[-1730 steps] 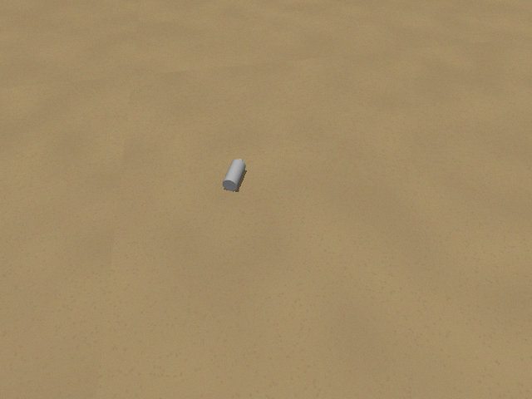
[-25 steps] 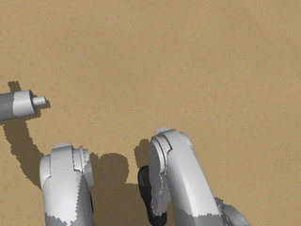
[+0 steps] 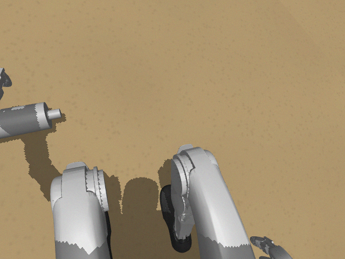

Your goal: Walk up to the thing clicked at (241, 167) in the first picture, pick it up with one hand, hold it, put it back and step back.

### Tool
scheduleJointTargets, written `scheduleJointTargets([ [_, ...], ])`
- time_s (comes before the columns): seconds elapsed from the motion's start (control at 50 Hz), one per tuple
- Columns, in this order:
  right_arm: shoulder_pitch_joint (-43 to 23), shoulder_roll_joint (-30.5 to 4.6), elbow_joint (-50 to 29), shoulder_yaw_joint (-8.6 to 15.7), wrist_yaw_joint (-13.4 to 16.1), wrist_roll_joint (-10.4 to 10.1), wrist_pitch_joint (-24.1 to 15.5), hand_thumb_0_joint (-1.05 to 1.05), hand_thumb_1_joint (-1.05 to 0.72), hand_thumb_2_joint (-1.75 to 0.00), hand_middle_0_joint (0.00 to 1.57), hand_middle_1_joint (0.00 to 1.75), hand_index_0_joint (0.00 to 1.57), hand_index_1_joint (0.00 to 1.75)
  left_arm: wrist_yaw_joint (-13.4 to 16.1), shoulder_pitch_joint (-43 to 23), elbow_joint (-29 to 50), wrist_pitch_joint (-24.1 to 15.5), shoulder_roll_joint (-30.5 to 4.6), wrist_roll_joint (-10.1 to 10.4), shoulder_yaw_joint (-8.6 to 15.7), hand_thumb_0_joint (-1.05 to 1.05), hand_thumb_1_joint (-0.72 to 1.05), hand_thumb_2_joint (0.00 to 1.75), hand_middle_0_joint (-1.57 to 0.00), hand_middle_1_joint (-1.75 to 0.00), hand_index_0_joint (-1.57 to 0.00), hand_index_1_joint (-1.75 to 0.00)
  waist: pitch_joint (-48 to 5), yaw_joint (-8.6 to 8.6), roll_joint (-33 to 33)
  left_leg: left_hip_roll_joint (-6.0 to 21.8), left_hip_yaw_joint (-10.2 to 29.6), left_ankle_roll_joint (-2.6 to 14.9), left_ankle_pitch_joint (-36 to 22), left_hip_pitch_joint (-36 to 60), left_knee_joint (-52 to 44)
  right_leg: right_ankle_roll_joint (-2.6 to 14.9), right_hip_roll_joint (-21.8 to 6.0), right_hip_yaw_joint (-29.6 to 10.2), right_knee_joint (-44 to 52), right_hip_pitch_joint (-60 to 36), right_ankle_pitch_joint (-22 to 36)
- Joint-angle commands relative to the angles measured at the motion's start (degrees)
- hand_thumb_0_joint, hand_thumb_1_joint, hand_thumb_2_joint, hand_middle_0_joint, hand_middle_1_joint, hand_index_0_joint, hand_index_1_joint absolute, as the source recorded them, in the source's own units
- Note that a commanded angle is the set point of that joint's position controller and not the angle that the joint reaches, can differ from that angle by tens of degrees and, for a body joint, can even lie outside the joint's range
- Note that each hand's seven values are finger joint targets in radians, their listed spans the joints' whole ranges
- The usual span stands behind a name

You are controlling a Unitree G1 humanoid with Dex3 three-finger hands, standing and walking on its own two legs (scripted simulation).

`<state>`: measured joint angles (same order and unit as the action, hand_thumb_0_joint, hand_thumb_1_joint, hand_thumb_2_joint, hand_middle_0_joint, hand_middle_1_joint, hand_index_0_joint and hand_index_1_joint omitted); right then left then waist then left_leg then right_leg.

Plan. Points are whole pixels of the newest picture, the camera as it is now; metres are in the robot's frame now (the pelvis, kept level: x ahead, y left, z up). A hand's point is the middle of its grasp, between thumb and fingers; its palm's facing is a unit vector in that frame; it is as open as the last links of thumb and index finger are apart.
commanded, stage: home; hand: left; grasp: from above
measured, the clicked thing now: (23, 119) +0.47 +0.32 -0.31
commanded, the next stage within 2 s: none
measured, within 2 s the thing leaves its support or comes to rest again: neither
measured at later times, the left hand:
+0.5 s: hand out of the picture +0.40 +0.32 -0.05, palm faces -0.36 -0.40 -0.84, open 10.0 cm
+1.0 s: hand out of the picture +0.26 +0.25 +0.17, palm faces +0.04 -0.92 -0.39, open 7.4 cm
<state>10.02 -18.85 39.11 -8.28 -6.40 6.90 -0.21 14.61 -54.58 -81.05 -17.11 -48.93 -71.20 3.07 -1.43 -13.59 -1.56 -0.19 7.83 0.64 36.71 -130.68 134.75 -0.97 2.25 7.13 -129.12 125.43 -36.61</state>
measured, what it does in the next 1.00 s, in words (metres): rises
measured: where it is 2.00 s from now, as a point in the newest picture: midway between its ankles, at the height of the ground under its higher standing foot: (141, 241)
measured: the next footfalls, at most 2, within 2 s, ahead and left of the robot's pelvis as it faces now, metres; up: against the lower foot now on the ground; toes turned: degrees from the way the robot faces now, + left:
none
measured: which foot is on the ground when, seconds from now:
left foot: down 0.00-1.00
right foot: down 0.00-1.00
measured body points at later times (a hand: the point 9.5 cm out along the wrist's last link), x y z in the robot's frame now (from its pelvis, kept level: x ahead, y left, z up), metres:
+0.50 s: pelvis +0.02 +0.01 +0.08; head +0.22 +0.07 +0.48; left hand +0.41 +0.34 +0.00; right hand +0.13 -0.25 -0.04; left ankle +0.09 +0.12 -0.31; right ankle +0.11 -0.12 -0.31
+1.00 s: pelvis +0.05 +0.00 +0.26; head +0.16 +0.05 +0.70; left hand +0.26 +0.29 +0.19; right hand +0.28 -0.20 +0.18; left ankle +0.09 +0.12 -0.31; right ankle +0.11 -0.12 -0.31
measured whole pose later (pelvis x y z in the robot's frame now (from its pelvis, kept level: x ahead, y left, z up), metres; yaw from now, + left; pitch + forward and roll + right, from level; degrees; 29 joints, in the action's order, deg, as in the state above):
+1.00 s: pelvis +0.05 +0.00 +0.26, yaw +8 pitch +23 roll -5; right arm 6.3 -12.2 31.4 -2.9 3.7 -2.5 -5.9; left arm 3.4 6.7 -11.2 15.9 -19.9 -6.1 2.1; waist -10.1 -3.3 1.3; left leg 0.1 4.8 0.2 33.9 -75.2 85.6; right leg -0.1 1.6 3.8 -81.7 71.4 -33.7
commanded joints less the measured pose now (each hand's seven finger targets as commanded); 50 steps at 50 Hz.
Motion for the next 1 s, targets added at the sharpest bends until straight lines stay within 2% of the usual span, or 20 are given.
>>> scheduleJointTargets([
  [0.0,9.65,-12.45,-1.28,4.47,0.43,0.88,-0.79,0.00,-0.90,-0.90,0.20,0.30,0.20,0.30,6.87,-21.99,10.73,-0.90,-18.73,-0.76,5.43,0.00,-0.50,0.98,-0.08,-1.00,-0.09,-1.00,-40.52,0.28,22.75,-0.23,-3.59,0.45,-6.56,30.30,-13.32,3.63,1.73,2.12,10.50,-15.87,7.56],
  [0.08,10.80,-12.67,-0.67,6.17,0.39,0.95,-1.44,0.00,-0.90,-0.90,0.20,0.30,0.20,0.30,8.28,-21.43,13.54,0.96,-18.51,-1.28,6.09,0.00,-0.50,0.98,-0.09,-0.98,-0.09,-0.98,-44.82,1.18,27.83,0.06,-3.35,0.09,-6.45,34.79,-14.76,3.82,1.36,2.77,9.60,-13.97,7.94],
  [0.12,11.47,-12.65,-0.58,7.35,0.20,0.60,-1.75,0.00,-0.88,-0.89,0.20,0.30,0.20,0.30,8.24,-18.56,14.91,2.68,-17.58,-0.20,6.74,0.00,-0.34,0.91,-0.25,-0.82,-0.22,-0.82,-47.32,2.49,28.23,0.14,-2.90,-0.03,-7.45,36.90,-16.23,3.90,1.14,2.98,9.41,-14.21,9.03],
  [0.16,12.37,-12.42,-0.30,8.30,0.08,0.06,-1.87,0.00,-0.88,-0.89,0.20,0.30,0.20,0.30,7.57,-17.86,16.96,4.32,-17.19,1.56,7.06,0.00,-0.19,0.93,-0.25,-0.67,-0.22,-0.69,-48.07,2.66,27.37,-0.03,-3.54,0.36,-7.77,36.32,-16.77,3.67,1.07,2.53,11.12,-15.71,9.55],
  [0.18,12.64,-12.32,-0.37,8.98,0.02,-0.39,-1.79,0.00,-0.89,-0.90,0.20,0.30,0.20,0.30,6.93,-16.25,17.77,5.27,-16.45,2.91,7.20,0.00,-0.14,0.88,-0.24,-0.62,-0.21,-0.64,-48.52,3.68,26.44,-0.01,-3.63,0.41,-7.70,36.46,-17.61,3.68,0.89,2.31,11.71,-16.14,9.51],
  [0.24,13.42,-11.49,-0.78,10.60,-0.24,-1.97,-1.45,0.00,-0.89,-0.90,0.20,0.30,0.20,0.30,3.32,-10.82,21.57,7.93,-12.66,7.64,6.15,0.00,0.07,0.84,-0.22,-0.51,-0.20,-0.52,-49.49,4.74,23.48,-0.17,-3.75,0.89,-7.67,37.35,-20.17,3.48,0.87,1.46,14.75,-19.32,9.38],
  [0.3,13.43,-10.78,-2.69,12.41,-0.30,-4.17,-0.78,0.00,-0.89,-0.90,0.20,0.30,0.20,0.30,-1.14,-2.51,30.68,10.31,-9.51,14.09,6.59,0.00,0.30,0.83,-0.21,-0.43,-0.20,-0.43,-52.61,7.09,20.92,-0.25,-3.57,1.07,-8.14,40.23,-24.44,3.24,0.77,0.52,18.11,-24.86,10.01],
  [0.38,10.01,-9.04,-4.01,11.94,0.93,-6.24,-0.24,0.00,-0.90,-0.90,0.20,0.30,0.20,0.30,-6.78,7.81,41.33,14.20,-2.91,25.27,5.62,0.00,0.62,0.84,-0.19,-0.31,-0.19,-0.31,-47.31,6.93,13.06,-0.19,-3.32,1.89,-8.70,39.32,-27.84,2.80,1.11,-0.72,23.86,-30.22,11.29],
  [0.44,7.73,-7.77,-5.42,12.12,2.08,-6.91,-0.18,0.00,-0.90,-0.90,0.20,0.30,0.20,0.30,-10.45,15.39,48.92,16.26,0.92,31.30,4.53,0.00,0.86,0.90,-0.20,-0.30,-0.20,-0.30,-44.37,7.93,11.77,0.46,-3.36,1.83,-9.99,42.37,-31.26,2.74,1.03,-1.55,27.45,-33.33,11.84],
  [0.46,6.93,-7.89,-6.14,12.26,2.49,-7.26,-0.15,0.00,-0.90,-0.90,0.20,0.30,0.20,0.30,-10.97,16.42,52.82,16.73,0.10,33.50,6.17,0.00,0.90,0.90,-0.20,-0.30,-0.20,-0.30,-44.71,8.53,11.11,0.48,-3.06,1.81,-9.05,43.69,-32.69,2.92,0.83,-1.76,28.82,-34.80,11.00],
  [0.54,3.82,-6.66,-7.65,12.24,3.85,-8.09,-0.99,0.00,-0.90,-0.90,0.20,0.30,0.20,0.30,-12.15,24.35,59.14,18.02,6.46,40.03,4.04,0.00,0.90,0.90,-0.20,-0.30,-0.20,-0.30,-39.61,8.27,11.42,1.12,-2.60,1.42,-6.41,48.44,-39.19,2.96,0.36,-2.50,33.73,-37.31,9.00],
  [0.58,2.60,-6.58,-8.55,12.26,4.56,-8.31,-1.69,0.00,-0.90,-0.90,0.20,0.30,0.20,0.30,-11.79,25.58,63.95,18.69,5.42,42.51,6.01,0.00,0.90,0.90,-0.20,-0.30,-0.20,-0.30,-40.97,9.46,13.54,1.33,-1.84,1.03,-6.17,52.81,-42.29,2.97,0.12,-2.66,35.20,-39.24,8.64],
  [0.62,1.00,-6.46,-9.64,12.22,5.28,-8.69,-2.37,0.00,-0.90,-0.90,0.20,0.30,0.20,0.30,-11.80,30.11,65.64,19.91,9.33,44.86,4.46,0.00,0.90,0.90,-0.20,-0.30,-0.20,-0.30,-38.51,9.33,13.94,1.60,-0.52,0.63,-4.13,56.31,-46.69,2.89,-0.02,-2.45,37.06,-39.79,7.45],
  [0.68,-0.62,-5.97,-10.56,12.06,6.59,-9.14,-3.74,0.00,-0.90,-0.90,0.20,0.30,0.20,0.30,-11.30,35.72,69.29,21.93,12.43,49.41,4.50,0.00,0.90,0.90,-0.20,-0.30,-0.20,-0.30,-36.31,9.28,13.06,1.51,0.34,0.41,-1.54,60.56,-51.49,2.71,-0.08,-2.73,41.42,-43.29,6.04],
  [0.7,-0.99,-5.57,-10.96,11.89,6.94,-9.25,-4.15,0.00,-0.90,-0.90,0.20,0.30,0.20,0.30,-11.18,38.54,69.80,22.77,13.83,50.55,3.60,0.00,0.90,0.90,-0.20,-0.30,-0.20,-0.30,-35.79,9.23,12.14,1.28,-0.52,0.47,-2.42,61.52,-52.07,2.78,-0.02,-3.10,43.31,-45.31,6.25],
  [0.72,-1.26,-5.41,-11.49,11.83,7.32,-9.42,-4.52,0.00,-0.90,-0.90,0.20,0.30,0.20,0.30,-10.86,38.56,73.49,23.41,12.82,52.22,4.87,0.00,0.90,0.90,-0.20,-0.30,-0.20,-0.30,-37.57,9.71,11.82,1.13,-0.87,0.61,-3.04,63.39,-52.75,2.74,0.00,-3.47,45.05,-47.82,6.68],
  [0.82,-2.59,-4.02,-12.66,10.90,9.11,-9.62,-6.38,0.00,-0.90,-0.90,0.20,0.30,0.20,0.30,-10.33,47.42,76.06,27.17,17.36,59.88,3.75,0.00,0.90,0.91,-0.20,-0.31,-0.20,-0.31,-31.84,8.44,9.65,0.94,-1.54,0.79,-4.14,67.84,-58.58,2.48,-0.02,-4.26,52.33,-55.34,7.13],
  [0.86,-2.40,-3.49,-13.80,10.57,9.83,-9.71,-6.98,0.00,-0.90,-0.90,0.20,0.30,0.20,0.30,-9.97,50.45,80.27,28.62,17.90,62.66,4.12,0.00,0.90,0.90,-0.20,-0.30,-0.20,-0.30,-32.85,9.38,10.45,0.81,-2.33,0.69,-6.43,71.98,-60.81,2.56,-0.03,-4.67,55.58,-59.64,8.92],
  [0.92,-1.73,-2.72,-14.12,9.58,11.03,-9.67,-7.92,0.00,-0.90,-0.90,0.20,0.30,0.20,0.30,-9.62,54.79,81.98,30.77,20.66,65.90,3.44,0.00,0.90,0.90,-0.20,-0.30,-0.20,-0.30,-29.09,9.06,9.83,0.98,-1.28,0.43,-6.64,75.95,-65.80,2.46,-0.07,-4.65,59.64,-63.66,9.41],
  [0.98,-0.25,-1.86,-14.51,8.98,12.42,-9.61,-8.74,0.00,-0.90,-0.90,0.20,0.30,0.20,0.30,-9.39,60.17,83.56,32.91,22.88,68.51,3.51,0.00,0.90,0.90,-0.20,-0.30,-0.20,-0.30,-28.11,9.06,8.73,0.91,-2.04,0.32,-12.42,80.11,-68.75,2.43,-0.01,-4.60,63.80,-69.44,13.56],
])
